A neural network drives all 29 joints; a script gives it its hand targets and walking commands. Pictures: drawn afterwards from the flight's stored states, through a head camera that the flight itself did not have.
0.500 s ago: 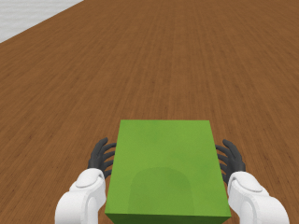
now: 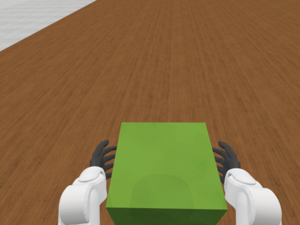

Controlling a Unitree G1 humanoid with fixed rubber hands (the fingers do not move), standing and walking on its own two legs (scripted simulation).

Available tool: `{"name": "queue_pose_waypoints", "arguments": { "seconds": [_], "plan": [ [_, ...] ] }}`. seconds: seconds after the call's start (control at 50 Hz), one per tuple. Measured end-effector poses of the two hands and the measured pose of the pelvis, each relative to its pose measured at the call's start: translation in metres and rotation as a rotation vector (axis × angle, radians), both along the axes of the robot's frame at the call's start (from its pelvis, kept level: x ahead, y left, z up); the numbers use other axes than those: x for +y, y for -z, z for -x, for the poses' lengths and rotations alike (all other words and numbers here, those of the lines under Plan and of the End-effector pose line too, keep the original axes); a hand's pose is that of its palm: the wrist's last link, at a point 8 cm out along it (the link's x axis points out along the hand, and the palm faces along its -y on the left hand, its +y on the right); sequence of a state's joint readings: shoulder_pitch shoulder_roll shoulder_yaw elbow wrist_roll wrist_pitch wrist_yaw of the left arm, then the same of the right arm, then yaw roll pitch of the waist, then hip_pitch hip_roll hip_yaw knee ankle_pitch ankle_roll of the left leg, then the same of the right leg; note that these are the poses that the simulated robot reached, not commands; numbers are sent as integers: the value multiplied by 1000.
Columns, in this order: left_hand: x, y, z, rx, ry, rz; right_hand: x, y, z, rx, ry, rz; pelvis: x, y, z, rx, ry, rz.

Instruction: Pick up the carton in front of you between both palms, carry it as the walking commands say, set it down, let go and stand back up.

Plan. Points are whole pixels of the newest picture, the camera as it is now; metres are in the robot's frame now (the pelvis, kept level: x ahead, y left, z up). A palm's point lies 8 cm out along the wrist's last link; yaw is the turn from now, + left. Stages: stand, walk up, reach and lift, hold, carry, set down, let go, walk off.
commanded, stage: carry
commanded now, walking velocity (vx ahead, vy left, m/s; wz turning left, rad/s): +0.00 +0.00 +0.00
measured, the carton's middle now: (162, 183) +0.25 +0.00 +0.03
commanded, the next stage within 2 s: hold in 1.76 s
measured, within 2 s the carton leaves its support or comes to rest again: neither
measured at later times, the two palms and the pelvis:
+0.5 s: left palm (102, 170) +0.25 +0.15 +0.09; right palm (230, 170) +0.25 -0.15 +0.09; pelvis +0.02 -0.01 +0.00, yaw +1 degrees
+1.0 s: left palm (102, 182) +0.24 +0.15 +0.06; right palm (226, 182) +0.24 -0.15 +0.06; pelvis -0.02 +0.00 +0.00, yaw +0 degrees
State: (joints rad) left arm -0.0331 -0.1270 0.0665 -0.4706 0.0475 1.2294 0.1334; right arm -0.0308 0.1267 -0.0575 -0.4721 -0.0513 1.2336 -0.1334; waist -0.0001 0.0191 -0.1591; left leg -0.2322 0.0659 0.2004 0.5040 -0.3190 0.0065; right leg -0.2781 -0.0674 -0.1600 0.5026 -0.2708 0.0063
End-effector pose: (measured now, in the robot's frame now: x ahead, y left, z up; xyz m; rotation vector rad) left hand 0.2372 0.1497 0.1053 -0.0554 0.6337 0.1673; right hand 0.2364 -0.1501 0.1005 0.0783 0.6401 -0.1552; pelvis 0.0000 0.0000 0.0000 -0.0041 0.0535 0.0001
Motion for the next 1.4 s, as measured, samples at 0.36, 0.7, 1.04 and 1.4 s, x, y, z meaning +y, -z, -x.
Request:
{"name": "queue_pose_waypoints", "arguments": {
  "seconds": [0.36, 0.7, 1.04, 1.4],
  "plan": [
    [-5, 14, -21, 15, -11, 15, -5, 10, -25, 15, -9, 13, -8, 5, -21, 12, -10, -2],
    [-3, 17, 2, 49, -8, 3, -3, 12, -2, 50, -17, 26, -7, 1, 1, -18, -9, -2],
    [0, 49, -1, 84, 34, -44, 0, 45, -4, 84, -53, 76, -4, -1, 26, -18, -9, -4],
    [4, 73, -19, 29, 45, -70, 4, 69, -23, 29, -69, 100, 0, 0, 35, -17, -10, -3]
  ]
}}
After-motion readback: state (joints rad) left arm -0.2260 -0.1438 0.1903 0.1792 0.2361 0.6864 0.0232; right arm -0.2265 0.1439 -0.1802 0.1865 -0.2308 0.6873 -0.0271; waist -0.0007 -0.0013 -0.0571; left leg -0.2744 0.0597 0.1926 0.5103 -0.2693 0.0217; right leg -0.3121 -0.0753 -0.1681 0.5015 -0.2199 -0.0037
